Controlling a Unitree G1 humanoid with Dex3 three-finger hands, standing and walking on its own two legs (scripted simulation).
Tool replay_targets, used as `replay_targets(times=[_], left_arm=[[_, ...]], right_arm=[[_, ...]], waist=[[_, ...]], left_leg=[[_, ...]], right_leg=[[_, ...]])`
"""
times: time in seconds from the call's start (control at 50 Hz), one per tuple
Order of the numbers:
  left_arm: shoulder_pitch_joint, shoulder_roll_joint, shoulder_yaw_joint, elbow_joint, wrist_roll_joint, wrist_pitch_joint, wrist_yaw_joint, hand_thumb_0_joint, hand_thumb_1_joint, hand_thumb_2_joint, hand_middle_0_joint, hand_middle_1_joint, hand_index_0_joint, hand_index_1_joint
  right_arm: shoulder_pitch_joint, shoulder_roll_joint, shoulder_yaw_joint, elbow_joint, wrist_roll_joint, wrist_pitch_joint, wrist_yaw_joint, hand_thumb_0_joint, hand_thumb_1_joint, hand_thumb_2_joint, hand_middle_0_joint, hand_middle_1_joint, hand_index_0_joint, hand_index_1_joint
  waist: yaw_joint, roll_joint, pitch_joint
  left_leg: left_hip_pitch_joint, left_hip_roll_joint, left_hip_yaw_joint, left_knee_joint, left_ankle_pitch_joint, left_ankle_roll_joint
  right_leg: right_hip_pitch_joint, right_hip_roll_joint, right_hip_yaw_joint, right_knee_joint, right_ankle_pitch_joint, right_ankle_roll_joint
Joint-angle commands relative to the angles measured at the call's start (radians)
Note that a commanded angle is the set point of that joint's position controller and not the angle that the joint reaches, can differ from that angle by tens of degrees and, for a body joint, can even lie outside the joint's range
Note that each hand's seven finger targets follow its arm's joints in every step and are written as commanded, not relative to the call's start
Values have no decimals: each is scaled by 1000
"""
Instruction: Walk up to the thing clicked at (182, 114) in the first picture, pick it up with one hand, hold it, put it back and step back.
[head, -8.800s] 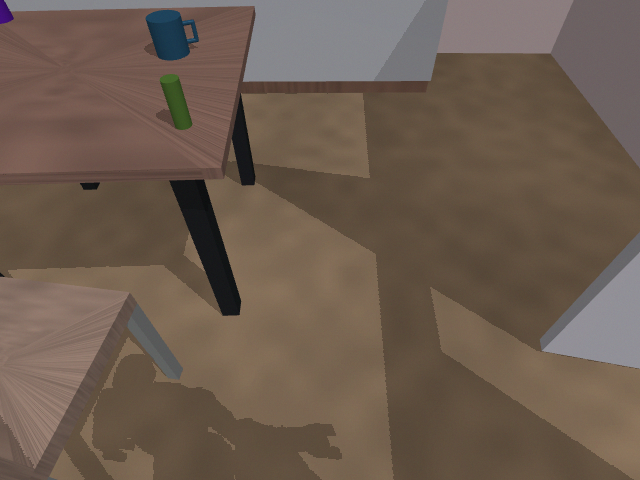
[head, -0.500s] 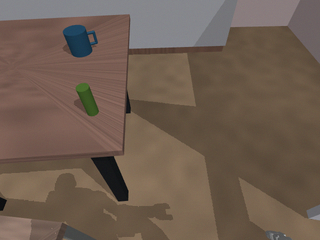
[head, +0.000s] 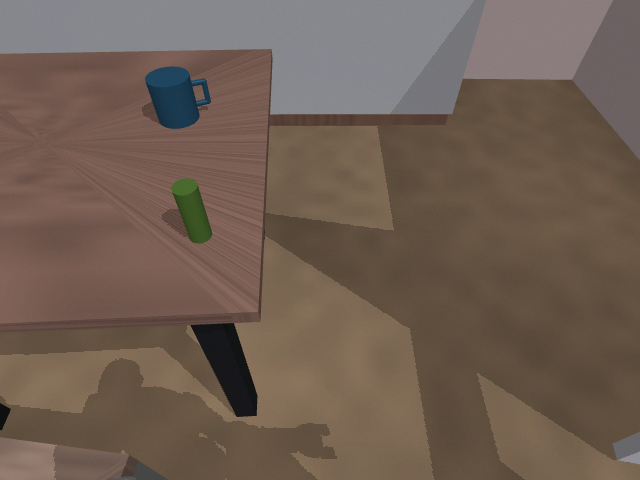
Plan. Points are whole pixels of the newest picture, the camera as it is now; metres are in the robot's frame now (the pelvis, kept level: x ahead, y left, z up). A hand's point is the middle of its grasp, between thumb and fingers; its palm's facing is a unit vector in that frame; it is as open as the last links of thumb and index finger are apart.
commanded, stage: stand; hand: left
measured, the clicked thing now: (193, 212) +0.52 +0.21 +0.01
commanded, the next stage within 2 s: rise first in 1.86 s
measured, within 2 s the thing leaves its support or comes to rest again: neither
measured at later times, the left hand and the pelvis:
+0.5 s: hand out of the picture +0.06 +0.25 -0.15, palm faces -0.01 -0.94 -0.35, open 7.3 cm; pelvis +0.00 -0.01 +0.00, yaw +2 degrees
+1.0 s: hand out of the picture +0.07 +0.25 -0.15, palm faces +0.00 -0.94 -0.34, open 7.3 cm; pelvis +0.00 +0.00 +0.00, yaw +3 degrees
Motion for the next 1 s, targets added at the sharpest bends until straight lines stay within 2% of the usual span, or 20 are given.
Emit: replay_targets(times=[0.0,0.04,0.12,0.16,0.18,0.22,0.28,0.34,0.48,0.58,0.74,0.98], left_arm=[[-28,211,39,-45,1,-17,19,0,900,900,-200,-300,-200,-300],[-31,208,39,-48,4,-19,19,0,900,900,-200,-300,-200,-300],[-28,215,37,-48,1,-21,20,0,900,900,-200,-300,-200,-300],[-18,211,35,-46,1,-23,20,0,900,900,-200,-300,-200,-300],[-17,219,36,-46,3,-23,20,0,900,900,-200,-300,-200,-300],[-17,220,36,-45,3,-23,20,0,900,900,-200,-300,-200,-300],[-1,215,34,-41,2,-24,18,0,900,900,-200,-300,-200,-300],[1,216,33,-41,2,-26,19,0,900,900,-200,-300,-200,-300],[1,215,35,-36,0,-22,18,0,900,900,-200,-300,-200,-300],[-1,223,35,-35,2,-24,19,0,900,900,-200,-300,-200,-300],[2,218,36,-39,0,-23,18,0,899,900,-200,-300,-200,-300],[-4,220,35,-41,1,-25,20,0,899,900,-200,-300,-200,-300]], right_arm=[[-61,-232,-49,-66,2,-25,-19,0,-900,-900,200,300,200,300],[-50,-228,-48,-66,5,-24,-20,0,-900,-900,200,300,200,300],[-47,-222,-47,-65,6,-22,-19,0,-900,-900,200,300,200,300],[-54,-224,-47,-65,6,-20,-17,0,-900,-900,200,300,200,300],[-50,-221,-48,-65,7,-19,-16,0,-900,-900,200,300,200,300],[-43,-222,-45,-63,5,-18,-15,0,-900,-900,200,300,200,300],[-47,-227,-45,-64,6,-19,-14,0,-900,-900,200,300,200,300],[-36,-227,-43,-63,8,-21,-15,0,-900,-900,200,300,200,300],[-21,-226,-37,-62,7,-23,-17,0,-900,-900,200,300,200,300],[-23,-224,-38,-62,9,-21,-16,0,-900,-900,200,300,200,300],[-10,-226,-34,-60,8,-28,-18,0,-900,-900,200,300,200,300],[-11,-225,-34,-65,10,-25,-20,0,-900,-900,200,300,200,300]], waist=[[15,36,-79],[11,16,-86],[5,10,-72],[9,16,-57],[6,1,-78],[5,1,-61],[8,15,-65],[10,1,-91],[13,12,-82],[10,-9,-69],[16,22,-88],[11,13,-93]], left_leg=[[26,126,-112,-87,73,26],[28,125,-113,-79,123,27],[34,116,-109,-74,82,24],[24,114,-114,-74,25,27],[47,117,-116,-72,48,26],[22,110,-121,-78,9,25],[31,111,-124,-75,21,27],[54,118,-130,-64,88,27],[18,114,-136,-77,96,24],[23,111,-142,-70,50,24],[15,117,-145,-69,144,22],[31,115,-144,-57,163,23]], right_leg=[[-2,-80,22,-41,171,-50],[9,-82,21,-36,209,-50],[-21,-86,26,-54,191,-52],[-30,-87,28,-67,153,-50],[-32,-90,27,-61,163,-54],[-32,-89,34,-74,144,-52],[-32,-92,34,-76,150,-53],[-22,-95,31,-67,181,-54],[5,-96,25,-62,177,-56],[-19,-97,26,-81,131,-56],[27,-103,17,-64,210,-57],[23,-106,7,-62,228,-54]])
